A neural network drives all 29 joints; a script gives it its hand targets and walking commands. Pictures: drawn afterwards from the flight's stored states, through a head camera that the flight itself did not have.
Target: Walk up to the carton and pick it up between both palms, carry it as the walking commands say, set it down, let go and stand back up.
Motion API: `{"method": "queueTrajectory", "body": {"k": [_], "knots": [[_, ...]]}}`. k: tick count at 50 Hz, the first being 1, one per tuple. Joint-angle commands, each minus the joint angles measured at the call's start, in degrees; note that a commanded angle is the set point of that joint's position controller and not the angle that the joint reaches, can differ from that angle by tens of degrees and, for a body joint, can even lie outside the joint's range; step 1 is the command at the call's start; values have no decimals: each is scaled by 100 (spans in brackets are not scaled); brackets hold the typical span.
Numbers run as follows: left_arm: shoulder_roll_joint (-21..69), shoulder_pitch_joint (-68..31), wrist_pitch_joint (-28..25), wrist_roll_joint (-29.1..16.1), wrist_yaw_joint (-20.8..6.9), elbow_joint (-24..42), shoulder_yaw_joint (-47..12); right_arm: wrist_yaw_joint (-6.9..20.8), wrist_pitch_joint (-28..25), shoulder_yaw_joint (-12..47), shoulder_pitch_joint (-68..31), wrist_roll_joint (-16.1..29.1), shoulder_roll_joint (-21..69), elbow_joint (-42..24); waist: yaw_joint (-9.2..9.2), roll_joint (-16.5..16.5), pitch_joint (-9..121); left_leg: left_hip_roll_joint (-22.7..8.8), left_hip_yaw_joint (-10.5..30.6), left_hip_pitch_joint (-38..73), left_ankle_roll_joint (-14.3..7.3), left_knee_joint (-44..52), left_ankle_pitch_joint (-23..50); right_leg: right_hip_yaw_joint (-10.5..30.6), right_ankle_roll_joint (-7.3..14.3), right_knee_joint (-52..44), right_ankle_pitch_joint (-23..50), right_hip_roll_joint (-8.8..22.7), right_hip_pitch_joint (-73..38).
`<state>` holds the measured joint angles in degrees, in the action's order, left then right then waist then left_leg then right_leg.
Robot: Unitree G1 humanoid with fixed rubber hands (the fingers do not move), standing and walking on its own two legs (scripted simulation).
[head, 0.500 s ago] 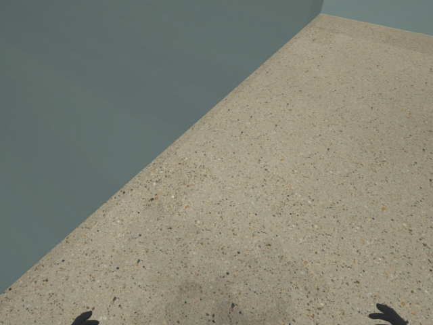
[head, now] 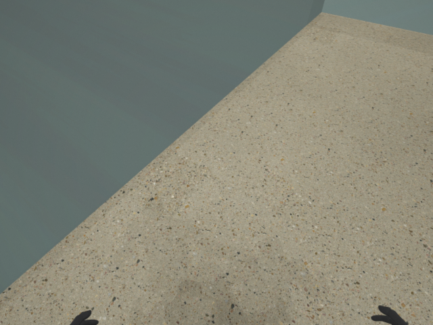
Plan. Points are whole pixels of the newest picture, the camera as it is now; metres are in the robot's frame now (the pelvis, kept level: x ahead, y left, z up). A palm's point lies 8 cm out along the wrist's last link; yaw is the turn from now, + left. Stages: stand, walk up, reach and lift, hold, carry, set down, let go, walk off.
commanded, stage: walk up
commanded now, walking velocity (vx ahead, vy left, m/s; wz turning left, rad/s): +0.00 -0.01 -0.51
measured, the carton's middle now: out of the picture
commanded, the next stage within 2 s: none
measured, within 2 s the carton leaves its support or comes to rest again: neither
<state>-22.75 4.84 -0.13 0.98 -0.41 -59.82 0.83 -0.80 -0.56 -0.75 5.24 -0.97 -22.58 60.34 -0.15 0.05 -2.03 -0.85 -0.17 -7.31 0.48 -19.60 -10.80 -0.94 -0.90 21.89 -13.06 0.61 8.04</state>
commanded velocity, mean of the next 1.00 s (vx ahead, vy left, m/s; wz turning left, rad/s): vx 0.00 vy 0.00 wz -0.50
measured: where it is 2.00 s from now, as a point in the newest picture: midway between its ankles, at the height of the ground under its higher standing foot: outside the picture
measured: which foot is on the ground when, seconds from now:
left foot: down 0.00-0.20, up 0.22-0.58, down 0.60-1.00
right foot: down 0.00-0.60, up 0.62-1.00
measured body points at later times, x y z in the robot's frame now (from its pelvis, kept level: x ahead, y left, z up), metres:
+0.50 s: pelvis -0.03 -0.04 -0.01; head +0.02 -0.06 +0.44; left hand +0.15 +0.21 -0.13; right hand +0.00 -0.33 -0.14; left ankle +0.01 +0.09 -0.71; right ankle -0.02 -0.16 -0.75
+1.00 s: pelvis -0.04 -0.04 -0.01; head -0.01 -0.06 +0.43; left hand +0.22 +0.11 -0.14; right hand -0.15 -0.30 -0.15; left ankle +0.02 +0.08 -0.75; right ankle -0.12 -0.12 -0.74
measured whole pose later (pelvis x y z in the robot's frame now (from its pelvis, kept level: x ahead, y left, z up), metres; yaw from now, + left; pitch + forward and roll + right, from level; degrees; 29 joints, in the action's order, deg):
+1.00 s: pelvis -0.04 -0.04 -0.01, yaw -34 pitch +0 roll +0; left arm -15.8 7.4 3.3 1.0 -2.2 -47.5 2.1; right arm -0.8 1.4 -3.8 14.6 -1.4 -15.6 48.5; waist 1.1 0.5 -4.6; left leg -8.6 -15.2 -12.7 1.5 -31.4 -17.4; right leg -3.6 -2.1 33.5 -20.0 1.5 14.7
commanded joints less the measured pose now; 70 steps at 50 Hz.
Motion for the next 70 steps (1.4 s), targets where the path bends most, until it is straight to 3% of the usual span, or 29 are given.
{"method": "queueTrajectory", "body": {"k": [1,2,4,7,9,10,11,12,13,15,17,24,28,29,30,31,33,35,37,45,49,50,51,52,53,54,57,66,70], "knots": [[-154,135,225,-169,-128,559,177,-205,205,-451,168,-41,-1269,-427,39,1617,-268,-2273,1240,481,-740,304,1402,264,-178,2322,-1528,211,1765],[-163,360,266,-152,-116,538,244,-155,193,-392,4,-74,-916,-605,-9,1468,31,-2130,851,17,-955,-49,2605,188,-145,3213,-1871,276,1474],[-206,277,296,-149,-117,748,312,-129,211,-327,-17,-129,-679,-765,13,1041,272,-1778,-5,11,-751,-395,3113,46,-159,2980,-1797,228,1282],[-28,185,354,-111,-159,941,327,-101,196,-304,131,-91,-712,-897,113,1112,358,-1798,-106,-42,-566,-444,2352,-173,-215,2010,-1376,177,990],[-45,528,295,-122,-133,930,325,-59,228,-303,87,-63,-698,-973,-114,911,392,-1718,-271,-246,-303,-935,1948,-321,-118,764,-501,134,423],[-297,672,216,-76,-110,950,370,-36,253,-249,280,-46,-487,-968,-182,254,417,-1354,-508,-577,-20,-1736,1185,142,28,58,93,441,18],[-796,959,139,-1,-60,1008,463,-35,290,-133,250,-47,-60,-1186,-263,-1282,330,-578,-695,-1822,297,-2971,-1682,1810,464,-427,2047,1711,-437],[-1316,1212,196,-23,-22,1033,556,-83,380,-101,-150,-13,58,-1491,-491,-1958,239,-158,-209,-2262,407,-3980,-2887,3009,1148,-673,3063,2480,181],[-1006,1114,229,-27,14,1067,578,-106,406,-183,-105,-15,3,-1470,-347,-1280,349,-387,231,-2181,364,-4280,-2671,2628,1173,-463,2876,2139,78],[-619,428,257,10,65,1188,465,-93,333,-231,136,13,-62,-1285,-84,-950,311,-513,245,-2031,433,-3960,-1773,1780,927,-285,2326,1402,-69],[-474,423,250,21,92,1232,453,-52,320,-215,256,-9,-17,-1206,-121,-961,444,-384,76,-1947,462,-3616,-1538,1572,837,-180,2661,1181,-344],[-450,516,296,53,51,1292,513,-51,316,-258,341,-8,259,-1327,-214,-935,430,-52,-151,-1375,308,-2327,-1324,1961,939,-376,1386,1187,49],[-445,165,361,55,28,1361,498,-114,218,-290,1099,52,332,-1194,201,-877,446,93,-380,-149,163,-716,-624,1966,575,-143,760,891,792],[-298,196,346,30,24,1390,452,-152,168,-340,1325,28,185,-1134,314,-577,462,-189,-180,401,71,-106,-194,1815,315,222,89,596,1247],[77,346,326,3,26,1431,391,-169,127,-428,1385,-64,-298,-1147,266,673,382,-1341,1152,751,-148,627,-707,1213,18,1498,-1105,-107,2111],[114,387,366,53,41,1638,428,-144,150,-497,977,-172,-814,-1400,87,1491,43,-2703,2274,-48,-708,994,-1039,410,-254,2695,-1876,-360,2696],[-121,359,426,115,-71,1409,534,-108,158,-378,519,-96,-347,-1511,-68,690,-127,-2229,1501,-851,-853,920,-829,534,-231,3999,-1521,106,2147],[-90,520,453,127,-177,1310,538,-143,118,-345,209,-61,-81,-1577,-200,756,-130,-1663,593,-704,-754,762,-303,355,-276,4431,-1002,172,2114],[13,502,444,130,-206,1309,478,-146,76,-375,456,-79,-28,-1517,-128,780,-97,-1493,146,-401,-707,553,390,210,-361,4191,-953,185,2097],[335,0,392,-3,-205,1558,243,-49,113,-524,1289,-95,-313,-1301,320,1186,158,-1867,-381,486,-860,-45,2113,-285,-306,2144,-1145,85,1659],[229,483,245,-14,-145,1483,234,-12,183,-574,1130,-28,-375,-1376,46,1015,468,-1948,-595,261,-512,-814,2371,-372,-53,710,-562,1,712],[45,816,174,48,-112,1408,302,0,209,-523,1093,16,-208,-1425,-173,586,651,-1705,-793,-241,-219,-1444,1753,-139,107,-11,3,260,-5],[-387,1042,94,93,-87,1403,406,18,239,-422,1127,14,172,-1567,-284,-550,658,-1091,-970,-1228,153,-2459,-262,994,381,-439,1215,1238,-605],[-968,1163,114,42,-38,1415,503,3,303,-330,669,17,422,-1954,-398,-1945,271,-393,-747,-2483,549,-3319,-2406,2753,1165,-470,3190,2296,-467],[-728,1257,150,27,-18,1320,493,-41,362,-449,566,-21,156,-1940,-363,-1104,411,-618,-74,-2560,477,-3946,-2394,2380,1274,-195,3781,2148,-618],[-565,924,168,35,16,1358,450,-14,335,-479,615,-36,96,-1890,-184,-865,423,-639,93,-2514,476,-4030,-2026,1865,1155,-60,3608,1819,-600],[-272,392,197,74,62,1472,411,16,326,-460,834,-55,92,-1778,-11,-921,518,-479,41,-2231,502,-4031,-1339,1295,928,-52,3472,1196,-420],[-425,630,239,134,5,1449,458,35,313,-320,270,-23,275,-1780,-177,-1008,364,-112,-119,-1651,322,-2520,-1247,1862,950,-306,2072,1041,8],[-428,491,288,73,23,1421,422,-73,190,-285,923,64,361,-1535,166,-955,397,31,-257,-640,218,-1015,-826,2014,565,-54,1617,828,449]]}}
